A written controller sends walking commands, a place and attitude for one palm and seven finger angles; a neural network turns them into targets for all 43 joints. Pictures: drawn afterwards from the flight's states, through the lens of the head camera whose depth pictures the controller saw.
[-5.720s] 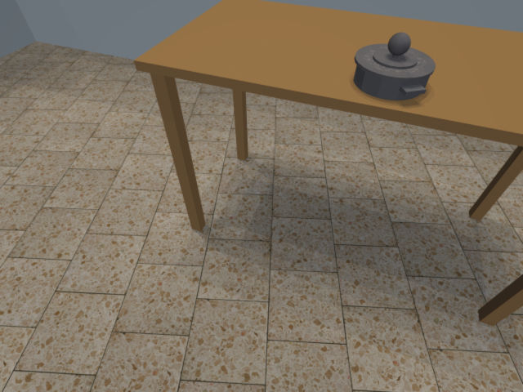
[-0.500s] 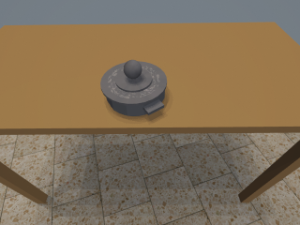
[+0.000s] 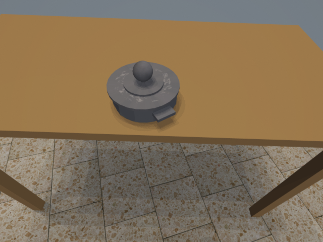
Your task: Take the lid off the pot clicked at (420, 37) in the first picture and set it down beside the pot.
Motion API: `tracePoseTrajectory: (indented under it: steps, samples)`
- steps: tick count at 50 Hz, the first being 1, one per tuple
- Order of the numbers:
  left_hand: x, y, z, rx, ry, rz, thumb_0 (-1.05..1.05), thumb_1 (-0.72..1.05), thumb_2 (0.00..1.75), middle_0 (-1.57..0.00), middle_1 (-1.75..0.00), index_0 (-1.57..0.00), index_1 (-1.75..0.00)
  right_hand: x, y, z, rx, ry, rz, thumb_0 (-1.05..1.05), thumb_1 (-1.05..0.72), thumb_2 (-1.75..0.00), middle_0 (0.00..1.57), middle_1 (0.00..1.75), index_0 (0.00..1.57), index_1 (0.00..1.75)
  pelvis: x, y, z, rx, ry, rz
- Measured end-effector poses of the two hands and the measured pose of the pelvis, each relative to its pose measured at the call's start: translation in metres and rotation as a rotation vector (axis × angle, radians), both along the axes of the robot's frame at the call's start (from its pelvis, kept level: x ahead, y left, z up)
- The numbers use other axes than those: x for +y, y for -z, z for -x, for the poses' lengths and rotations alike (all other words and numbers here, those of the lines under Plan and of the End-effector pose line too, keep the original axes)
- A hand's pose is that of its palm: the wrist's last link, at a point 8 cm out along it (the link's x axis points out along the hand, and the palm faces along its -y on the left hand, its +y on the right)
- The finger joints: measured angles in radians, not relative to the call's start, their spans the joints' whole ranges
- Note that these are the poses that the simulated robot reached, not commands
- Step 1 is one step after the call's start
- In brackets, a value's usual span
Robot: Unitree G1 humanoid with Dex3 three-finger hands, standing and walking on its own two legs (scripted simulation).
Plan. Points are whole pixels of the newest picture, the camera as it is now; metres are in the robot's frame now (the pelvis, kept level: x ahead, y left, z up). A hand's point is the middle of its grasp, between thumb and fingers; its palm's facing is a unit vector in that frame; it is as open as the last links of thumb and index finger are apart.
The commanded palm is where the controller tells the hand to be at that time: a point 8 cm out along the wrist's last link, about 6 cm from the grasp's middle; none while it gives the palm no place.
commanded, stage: look again from close up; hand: left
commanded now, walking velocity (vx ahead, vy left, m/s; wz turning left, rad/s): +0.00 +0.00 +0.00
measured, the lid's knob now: (142, 71) +0.48 +0.09 +0.17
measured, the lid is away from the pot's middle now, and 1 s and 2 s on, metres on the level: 0.00 0.00 0.00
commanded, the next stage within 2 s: lift the closed hand beside the body in 0.02 s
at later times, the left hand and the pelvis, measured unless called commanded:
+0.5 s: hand out of the picture +0.10 +0.20 +0.01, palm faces +0.25 -0.93 -0.28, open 4.7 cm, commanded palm +0.06 +0.25 +0.05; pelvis -0.03 -0.01 +0.00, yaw +2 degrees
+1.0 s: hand out of the picture +0.10 +0.24 +0.13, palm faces +0.36 -0.81 -0.46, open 3.1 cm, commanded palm +0.04 +0.27 +0.16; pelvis -0.04 +0.00 +0.00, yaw +1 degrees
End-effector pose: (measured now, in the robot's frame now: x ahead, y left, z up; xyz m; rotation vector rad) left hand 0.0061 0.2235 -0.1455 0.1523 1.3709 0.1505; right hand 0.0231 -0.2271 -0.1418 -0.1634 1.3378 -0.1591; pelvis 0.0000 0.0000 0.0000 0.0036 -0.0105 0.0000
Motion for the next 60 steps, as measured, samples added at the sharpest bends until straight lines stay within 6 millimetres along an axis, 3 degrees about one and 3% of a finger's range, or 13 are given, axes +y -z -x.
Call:
tracePoseTrajectory:
  steps: [7,8,13,16,21,24,27,31,37,45,48,53,60]
  samples:
    - [0.000,-0.001,-0.002,-0.010,0.006,-0.007,0.01,0.91,0.90,-0.20,-0.30,-0.20,-0.30,-0.001,0.000,0.003,0.009,0.001,-0.001,0.01,-0.93,-0.90,0.20,0.30,0.20,0.30,-0.001,0.000,0.002,0.003,0.000,0.006]
    - [0.002,-0.006,-0.009,-0.057,-0.017,-0.016,0.01,0.91,0.90,-0.20,-0.30,-0.20,-0.30,-0.002,-0.002,0.001,-0.022,-0.002,-0.003,0.01,-0.93,-0.90,0.20,0.30,0.20,0.30,0.000,0.000,0.003,0.001,0.000,0.008]
    - [0.022,-0.091,-0.088,-0.574,-0.047,-0.168,0.02,0.93,0.89,-0.26,-0.36,-0.26,-0.36,-0.002,-0.017,-0.044,-0.333,-0.060,-0.006,0.02,-0.92,-0.90,0.20,0.30,0.20,0.30,0.004,-0.003,0.003,-0.019,-0.033,0.003]
    - [0.022,-0.127,-0.110,-0.752,-0.009,-0.207,0.02,0.92,0.90,-0.34,-0.44,-0.34,-0.45,-0.001,-0.032,-0.085,-0.518,-0.063,-0.036,0.02,-0.91,-0.90,0.20,0.30,0.20,0.30,0.005,-0.003,0.008,-0.023,-0.035,-0.002]
    - [0.015,-0.146,-0.088,-0.833,0.031,-0.167,0.01,0.91,0.90,-0.51,-0.63,-0.51,-0.63,0.004,-0.081,-0.143,-0.784,-0.098,-0.047,0.02,-0.91,-0.90,0.20,0.30,0.20,0.30,-0.002,-0.003,0.022,-0.037,-0.022,-0.001]
    - [0.019,-0.168,-0.069,-0.917,0.025,-0.197,0.01,0.91,0.90,-0.63,-0.76,-0.63,-0.77,0.009,-0.111,-0.165,-0.899,-0.185,-0.016,0.01,-0.91,-0.90,0.20,0.30,0.20,0.30,-0.006,-0.003,0.029,-0.048,-0.031,0.005]
    - [0.030,-0.189,-0.057,-0.994,-0.005,-0.258,0.01,0.90,0.90,-0.76,-0.90,-0.76,-0.90,0.014,-0.126,-0.178,-0.952,-0.254,-0.002,0.01,-0.90,-0.90,0.20,0.30,0.20,0.30,-0.009,-0.003,0.034,-0.056,-0.046,0.012]
    - [0.035,-0.205,-0.048,-1.052,-0.023,-0.298,0.02,0.90,0.90,-0.93,-1.09,-0.93,-1.09,0.022,-0.127,-0.179,-0.955,-0.296,-0.008,0.01,-0.90,-0.90,0.20,0.30,0.20,0.30,-0.009,-0.003,0.039,-0.067,-0.054,0.016]
    - [0.039,-0.245,-0.049,-1.176,0.034,-0.369,0.02,0.90,0.90,-1.15,-1.33,-1.15,-1.33,0.031,-0.106,-0.155,-0.875,-0.276,-0.039,0.01,-0.90,-0.90,0.20,0.30,0.20,0.30,-0.007,-0.004,0.038,-0.086,-0.048,0.015]
    - [0.048,-0.291,-0.054,-1.281,0.141,-0.488,0.02,0.90,0.90,-1.27,-1.46,-1.27,-1.46,0.032,-0.075,-0.118,-0.758,-0.215,-0.069,0.02,-0.90,-0.90,0.20,0.30,0.20,0.30,-0.004,-0.004,0.039,-0.098,-0.030,0.013]
    - [0.050,-0.299,-0.055,-1.301,0.165,-0.514,0.02,0.89,0.90,-1.29,-1.48,-1.29,-1.48,0.028,-0.069,-0.111,-0.733,-0.193,-0.063,0.02,-0.90,-0.90,0.20,0.30,0.20,0.30,-0.003,-0.004,0.039,-0.097,-0.027,0.012]
    - [0.050,-0.307,-0.062,-1.333,0.181,-0.524,0.02,0.89,0.90,-1.30,-1.49,-1.30,-1.49,0.020,-0.070,-0.111,-0.736,-0.187,-0.033,0.02,-0.90,-0.90,0.20,0.30,0.20,0.30,-0.001,-0.004,0.040,-0.092,-0.021,0.013]
    - [0.050,-0.326,-0.073,-1.439,0.203,-0.545,0.02,0.89,0.90,-1.30,-1.49,-1.31,-1.50,0.014,-0.083,-0.128,-0.789,-0.190,0.001,0.02,-0.90,-0.90,0.20,0.30,0.20,0.30,0.001,-0.005,0.035,-0.093,-0.016,0.013]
